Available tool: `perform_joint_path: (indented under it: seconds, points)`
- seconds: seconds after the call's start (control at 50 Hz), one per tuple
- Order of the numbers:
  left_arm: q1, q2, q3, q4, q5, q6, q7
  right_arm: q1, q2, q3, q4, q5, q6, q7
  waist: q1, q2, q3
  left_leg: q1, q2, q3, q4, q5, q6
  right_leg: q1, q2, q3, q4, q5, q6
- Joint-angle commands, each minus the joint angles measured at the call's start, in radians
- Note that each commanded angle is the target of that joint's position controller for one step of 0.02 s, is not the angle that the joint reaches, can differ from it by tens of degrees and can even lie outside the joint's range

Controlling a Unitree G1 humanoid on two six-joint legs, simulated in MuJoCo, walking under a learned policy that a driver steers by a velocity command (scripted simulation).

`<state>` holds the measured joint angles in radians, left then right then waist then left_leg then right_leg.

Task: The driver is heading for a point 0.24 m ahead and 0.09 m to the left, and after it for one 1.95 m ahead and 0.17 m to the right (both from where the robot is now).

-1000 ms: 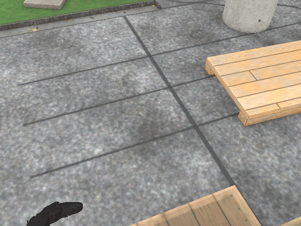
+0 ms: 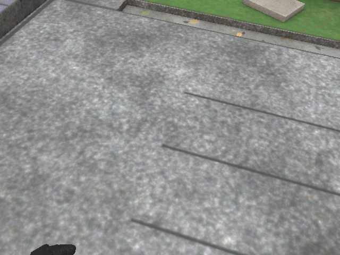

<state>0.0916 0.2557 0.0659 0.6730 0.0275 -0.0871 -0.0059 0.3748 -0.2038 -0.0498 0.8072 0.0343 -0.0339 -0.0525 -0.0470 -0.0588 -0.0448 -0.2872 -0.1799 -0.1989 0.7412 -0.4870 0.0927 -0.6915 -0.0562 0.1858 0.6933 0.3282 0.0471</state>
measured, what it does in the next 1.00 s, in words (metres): goes down: right foot 0.15 m lower, then left foot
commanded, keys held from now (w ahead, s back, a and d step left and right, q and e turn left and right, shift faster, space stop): w+q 0.56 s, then w+e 0.44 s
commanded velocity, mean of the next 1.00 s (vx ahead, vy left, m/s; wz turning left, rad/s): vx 0.50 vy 0.00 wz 0.31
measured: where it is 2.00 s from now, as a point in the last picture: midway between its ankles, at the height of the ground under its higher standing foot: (159, 150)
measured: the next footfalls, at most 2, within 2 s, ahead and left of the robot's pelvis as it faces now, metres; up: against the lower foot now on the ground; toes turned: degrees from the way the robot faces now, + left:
right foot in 0.16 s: +0.24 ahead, -0.17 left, -0.15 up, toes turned +11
left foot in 0.66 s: +0.49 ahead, +0.10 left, -0.15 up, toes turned +20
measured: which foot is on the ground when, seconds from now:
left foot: down 0.00-0.18, up 0.20-0.64, down 0.66-1.00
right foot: up 0.00-0.14, down 0.16-0.64, up 0.66-1.00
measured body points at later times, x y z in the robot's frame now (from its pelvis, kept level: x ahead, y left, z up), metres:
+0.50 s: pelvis +0.28 -0.07 -0.12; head +0.30 -0.07 +0.33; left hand +0.16 +0.16 -0.26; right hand +0.54 -0.24 -0.22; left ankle +0.44 +0.11 -0.79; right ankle +0.20 -0.18 -0.86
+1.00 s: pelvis +0.55 +0.02 -0.12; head +0.57 +0.03 +0.33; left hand +0.62 +0.32 -0.23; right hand +0.66 -0.23 -0.24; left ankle +0.46 +0.08 -0.86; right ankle +0.76 -0.11 -0.79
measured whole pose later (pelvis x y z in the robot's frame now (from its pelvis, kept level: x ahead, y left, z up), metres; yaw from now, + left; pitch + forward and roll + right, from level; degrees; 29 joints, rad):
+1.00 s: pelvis +0.55 +0.02 -0.12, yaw +14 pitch +2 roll +2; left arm 0.19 0.28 0.08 0.76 -0.02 -0.05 0.00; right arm 0.31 -0.23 -0.07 0.85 -0.01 -0.09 0.00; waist -0.04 -0.05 0.01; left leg -0.05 -0.07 0.12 0.25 -0.25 0.06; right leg -0.76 -0.11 0.10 0.85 0.04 0.01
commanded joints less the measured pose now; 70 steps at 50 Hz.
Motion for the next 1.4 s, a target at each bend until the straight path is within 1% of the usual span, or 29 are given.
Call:
perform_joint_path:
  seconds: [0.02,0.14,0.18,0.22,0.24,0.26,0.28,0.32,0.36,0.4,0.44,0.48,0.56,0.6,0.64,0.66,0.68,0.7,0.72,0.8,0.92,1.08,1.16,1.18,1.2,1.22,1.26,1.3,1.4]
  points:
    - [-0.105,0.027,0.002,-0.115,-0.014,-0.017,-0.026,0.017,-0.126,-0.026,-0.044,-0.003,-0.004,-0.009,-0.011,0.146,0.057,-0.164,0.158,-0.247,-0.084,0.094,0.168,0.178,0.056,-0.038,-0.148,0.060,-0.011]
    - [0.021,0.064,0.028,-0.059,-0.035,-0.033,-0.038,0.094,-0.094,-0.020,-0.020,-0.003,0.030,-0.038,-0.018,0.105,0.066,0.045,0.101,-0.284,0.307,0.170,0.094,0.370,-0.037,-0.012,-0.519,0.081,-0.060]
    - [0.382,0.106,0.056,0.061,-0.022,-0.027,-0.040,0.181,-0.016,0.001,0.025,-0.012,0.008,0.029,0.108,-0.105,-0.118,-0.483,-0.004,-0.122,0.762,-0.284,0.016,1.082,-0.119,-0.025,-0.095,0.285,-0.096]
    - [0.590,0.157,0.065,0.110,-0.057,0.000,-0.045,0.247,-0.045,0.011,0.025,0.019,-0.035,0.045,0.163,-0.258,-0.252,-0.892,0.020,-0.088,1.356,-0.388,-0.052,1.303,-0.311,0.204,0.002,0.178,-0.197]
    - [0.558,0.285,0.100,0.153,-0.062,0.011,-0.041,0.160,-0.074,0.016,-0.074,0.051,-0.049,0.029,0.130,-0.349,-0.268,-0.998,0.078,0.036,1.422,-0.234,-0.087,1.236,-0.456,0.492,-0.227,-0.373,-0.347]
    - [0.466,0.128,0.054,0.137,-0.044,0.022,-0.021,-0.024,-0.114,-0.002,-0.087,0.046,-0.027,0.005,0.135,-0.037,-0.077,-1.047,0.144,0.110,1.378,-0.087,-0.091,1.028,-0.402,0.435,-0.371,-0.637,-0.324]
    - [0.347,0.076,0.027,0.110,0.002,0.011,-0.008,-0.140,-0.148,-0.012,-0.131,0.036,-0.011,-0.007,0.114,0.034,0.016,-0.927,0.192,0.058,1.250,0.059,-0.074,0.774,-0.408,0.396,-0.391,-0.622,-0.331]
    - [0.209,-0.026,-0.018,0.135,-0.019,-0.003,-0.006,-0.132,-0.068,-0.008,-0.135,-0.001,0.013,-0.005,0.021,0.010,0.146,-0.795,0.232,-0.016,1.105,0.148,-0.060,0.457,-0.290,0.203,-0.385,-0.520,-0.237]
    - [0.141,0.017,-0.016,0.121,0.002,-0.013,0.004,-0.167,-0.094,-0.027,-0.175,-0.012,-0.003,0.013,-0.011,-0.044,0.192,-0.568,0.210,0.057,0.621,0.399,-0.067,0.220,-0.098,-0.116,-0.481,-0.370,-0.136]
    - [0.228,0.060,-0.006,0.147,0.015,-0.019,0.029,-0.229,-0.042,-0.020,-0.189,-0.036,-0.026,0.034,0.038,-0.066,0.114,-0.421,0.191,0.133,0.341,0.632,-0.090,0.268,-0.084,-0.171,-0.479,-0.185,-0.149]
    - [0.303,0.093,0.002,0.179,-0.011,-0.016,0.043,-0.262,0.014,-0.003,-0.208,-0.015,-0.026,0.061,0.057,-0.066,0.068,-0.391,0.186,0.143,0.141,0.674,-0.083,0.422,-0.133,-0.169,-0.488,-0.080,-0.148]
    - [0.337,0.104,0.008,0.192,-0.037,-0.012,0.049,-0.346,0.010,0.000,-0.235,-0.012,-0.016,0.080,0.092,-0.022,0.095,-0.465,0.180,0.147,0.004,0.639,-0.062,0.592,-0.167,-0.158,-0.482,-0.053,-0.135]
    - [0.408,0.117,0.018,0.210,-0.031,0.015,0.052,-0.478,-0.002,-0.003,-0.292,-0.006,-0.023,0.123,0.126,0.012,0.127,-0.505,0.165,0.217,-0.106,0.490,-0.016,0.786,-0.198,-0.207,-0.411,0.101,-0.103]
    - [0.433,0.128,0.019,0.218,-0.034,0.028,0.049,-0.474,0.000,-0.004,-0.299,-0.017,-0.030,0.127,0.101,-0.015,0.081,-0.338,0.105,0.279,-0.131,0.337,0.021,0.786,-0.196,-0.217,-0.306,0.435,-0.125]
    - [0.389,0.160,0.020,0.208,-0.044,0.036,0.039,-0.229,-0.087,-0.041,-0.242,-0.017,-0.033,0.116,-0.057,-0.029,-0.049,0.056,0.087,0.258,-0.270,0.387,0.087,0.689,-0.176,-0.223,-0.033,0.572,-0.143]
    - [0.342,0.154,0.013,0.170,-0.039,0.021,0.032,-0.016,-0.197,-0.071,-0.193,-0.036,-0.030,0.094,-0.143,0.030,-0.201,0.479,0.267,0.036,-0.202,0.566,0.161,0.390,-0.133,-0.238,0.270,0.240,-0.130]
    - [0.481,0.013,-0.038,0.157,-0.026,-0.004,0.001,0.013,-0.277,-0.074,-0.170,-0.030,-0.036,0.085,-0.049,0.269,-0.363,0.806,0.600,-0.457,-0.239,0.603,0.360,0.008,0.054,-0.178,0.641,-0.906,-0.091]
    - [0.402,0.146,0.003,0.168,-0.064,-0.031,-0.011,0.105,-0.200,-0.064,-0.148,-0.035,-0.024,0.067,-0.126,0.159,-0.387,0.758,0.571,-0.479,-0.311,0.492,0.328,-0.058,0.049,-0.014,0.725,-0.913,-0.102]
    - [0.286,0.173,0.018,0.113,-0.090,-0.030,-0.007,-0.016,-0.177,-0.049,-0.149,-0.035,-0.027,0.062,-0.090,0.139,-0.199,0.595,0.534,-0.288,-0.349,0.556,0.264,-0.114,0.008,-0.039,0.688,-0.812,-0.094]
    - [0.294,0.080,0.020,0.117,-0.054,0.021,0.013,-0.210,-0.084,-0.027,-0.140,-0.046,-0.065,0.077,0.068,0.100,-0.013,0.140,0.396,-0.005,-0.519,0.572,0.158,0.069,-0.071,-0.082,0.518,-0.613,-0.057]
    - [0.175,0.056,0.019,0.058,-0.045,0.035,0.018,-0.161,-0.126,-0.041,-0.054,-0.049,-0.082,0.054,0.058,0.103,0.049,0.111,0.373,0.189,-0.571,0.698,0.113,-0.031,-0.065,-0.070,0.305,-0.347,-0.023]
    - [-0.063,0.047,-0.005,-0.067,-0.046,0.034,-0.038,-0.063,-0.197,-0.052,0.016,-0.022,-0.056,0.042,-0.023,0.105,0.103,0.328,0.441,0.275,-0.502,0.736,0.062,-0.044,-0.023,-0.174,-0.033,-0.322,-0.096]
    - [0.119,0.127,0.034,-0.065,-0.040,0.043,-0.050,-0.106,-0.257,-0.065,0.006,-0.012,-0.029,0.027,0.108,0.156,-0.021,0.353,0.425,0.350,-0.172,1.226,0.000,0.275,0.099,-0.287,-0.098,-0.496,-0.177]
    - [0.284,0.189,0.065,-0.025,-0.043,0.046,-0.037,-0.104,-0.245,-0.057,-0.003,-0.017,-0.030,0.022,0.187,0.114,-0.105,0.208,0.379,0.374,0.067,1.113,-0.036,0.552,0.105,-0.236,-0.142,-0.413,-0.219]
    - [0.363,0.321,0.096,-0.016,-0.046,0.044,-0.023,-0.004,-0.141,-0.020,-0.050,-0.053,-0.049,0.035,0.145,-0.137,-0.233,-0.231,0.242,0.366,0.472,0.453,-0.098,0.978,-0.156,0.214,-0.134,-0.389,-0.382]
    - [0.376,0.287,0.077,-0.040,-0.050,0.033,-0.025,-0.018,-0.136,-0.005,-0.061,-0.052,-0.087,0.058,0.148,-0.160,-0.398,-0.441,0.111,0.146,0.659,-0.100,-0.109,1.135,-0.295,0.669,-0.340,-0.527,-0.505]
    - [0.292,0.193,0.048,-0.041,-0.038,0.023,-0.024,-0.197,-0.196,-0.022,-0.114,-0.001,-0.115,0.069,0.155,-0.019,-0.164,-0.552,0.216,0.094,0.610,0.056,-0.068,0.925,-0.218,0.409,-0.376,-0.514,-0.389]
    - [0.179,0.140,0.029,-0.070,-0.034,0.022,-0.020,-0.200,-0.195,-0.030,-0.112,-0.039,-0.104,0.053,0.069,0.050,-0.045,-0.418,0.279,0.108,0.453,0.146,-0.081,0.645,-0.150,0.232,-0.406,-0.285,-0.345]
    - [0.176,0.166,0.035,-0.069,-0.042,0.020,0.002,-0.231,-0.152,-0.022,-0.132,-0.052,-0.065,0.043,0.036,0.015,0.001,-0.341,0.261,0.145,0.224,0.283,-0.155,0.461,-0.073,0.100,-0.450,-0.146,-0.333]
Keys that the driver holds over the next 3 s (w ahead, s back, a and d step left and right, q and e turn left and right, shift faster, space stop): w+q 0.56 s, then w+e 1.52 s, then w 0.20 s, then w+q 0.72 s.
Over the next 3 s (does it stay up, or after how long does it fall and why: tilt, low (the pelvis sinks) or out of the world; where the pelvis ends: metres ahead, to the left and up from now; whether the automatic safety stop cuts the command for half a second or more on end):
stays up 1.60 -0.18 -0.11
